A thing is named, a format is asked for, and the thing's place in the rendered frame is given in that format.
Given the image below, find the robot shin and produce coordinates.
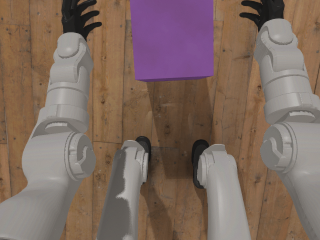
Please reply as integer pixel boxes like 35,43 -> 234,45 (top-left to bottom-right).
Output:
197,144 -> 238,186
112,140 -> 144,167

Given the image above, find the carton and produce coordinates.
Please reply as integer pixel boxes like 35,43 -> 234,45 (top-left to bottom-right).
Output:
129,0 -> 214,82

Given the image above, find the left robot forearm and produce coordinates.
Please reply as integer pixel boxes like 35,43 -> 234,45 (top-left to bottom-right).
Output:
22,32 -> 94,175

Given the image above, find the left robot shin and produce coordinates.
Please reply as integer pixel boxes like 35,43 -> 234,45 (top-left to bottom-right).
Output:
112,140 -> 144,167

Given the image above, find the right robot hand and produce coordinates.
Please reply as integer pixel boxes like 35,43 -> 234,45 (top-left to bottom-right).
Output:
239,0 -> 285,32

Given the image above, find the left robot hand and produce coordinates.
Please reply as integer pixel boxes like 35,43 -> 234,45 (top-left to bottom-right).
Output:
61,0 -> 102,42

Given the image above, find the left robot upper arm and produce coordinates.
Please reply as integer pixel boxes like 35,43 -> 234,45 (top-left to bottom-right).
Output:
0,131 -> 96,240

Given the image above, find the right robot shin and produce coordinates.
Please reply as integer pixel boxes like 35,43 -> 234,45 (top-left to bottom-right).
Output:
197,144 -> 238,186

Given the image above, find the right robot upper arm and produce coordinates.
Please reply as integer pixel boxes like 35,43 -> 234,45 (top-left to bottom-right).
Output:
260,121 -> 320,240

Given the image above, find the right robot forearm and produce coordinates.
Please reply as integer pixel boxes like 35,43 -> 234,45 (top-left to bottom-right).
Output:
253,18 -> 320,125

